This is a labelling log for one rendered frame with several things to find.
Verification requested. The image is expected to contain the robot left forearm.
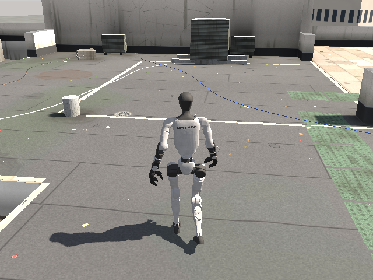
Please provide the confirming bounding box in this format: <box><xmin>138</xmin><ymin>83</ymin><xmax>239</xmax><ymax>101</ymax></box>
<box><xmin>151</xmin><ymin>142</ymin><xmax>164</xmax><ymax>172</ymax></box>

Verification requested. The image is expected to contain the right robot upper arm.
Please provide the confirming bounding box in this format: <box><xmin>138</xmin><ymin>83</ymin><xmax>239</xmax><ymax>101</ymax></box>
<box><xmin>198</xmin><ymin>117</ymin><xmax>214</xmax><ymax>148</ymax></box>

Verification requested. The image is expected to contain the robot right forearm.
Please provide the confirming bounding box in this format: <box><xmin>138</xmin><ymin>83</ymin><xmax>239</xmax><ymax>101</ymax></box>
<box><xmin>208</xmin><ymin>140</ymin><xmax>217</xmax><ymax>159</ymax></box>

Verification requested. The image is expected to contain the left robot upper arm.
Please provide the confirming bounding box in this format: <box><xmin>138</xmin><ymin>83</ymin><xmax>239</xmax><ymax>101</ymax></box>
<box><xmin>159</xmin><ymin>118</ymin><xmax>174</xmax><ymax>151</ymax></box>

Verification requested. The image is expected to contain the right robot foot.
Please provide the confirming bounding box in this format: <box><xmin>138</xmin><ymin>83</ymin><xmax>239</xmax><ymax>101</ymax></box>
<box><xmin>193</xmin><ymin>234</ymin><xmax>204</xmax><ymax>244</ymax></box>

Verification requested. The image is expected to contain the left robot hand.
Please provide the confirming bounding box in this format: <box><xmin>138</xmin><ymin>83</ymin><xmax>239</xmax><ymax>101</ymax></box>
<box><xmin>149</xmin><ymin>169</ymin><xmax>163</xmax><ymax>186</ymax></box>

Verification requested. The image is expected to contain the robot right shin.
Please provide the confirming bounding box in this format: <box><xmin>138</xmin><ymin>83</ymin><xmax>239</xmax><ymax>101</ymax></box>
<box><xmin>192</xmin><ymin>196</ymin><xmax>202</xmax><ymax>237</ymax></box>

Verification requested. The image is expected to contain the right robot hand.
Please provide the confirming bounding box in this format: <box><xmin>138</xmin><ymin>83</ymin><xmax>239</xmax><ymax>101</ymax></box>
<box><xmin>204</xmin><ymin>157</ymin><xmax>218</xmax><ymax>168</ymax></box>

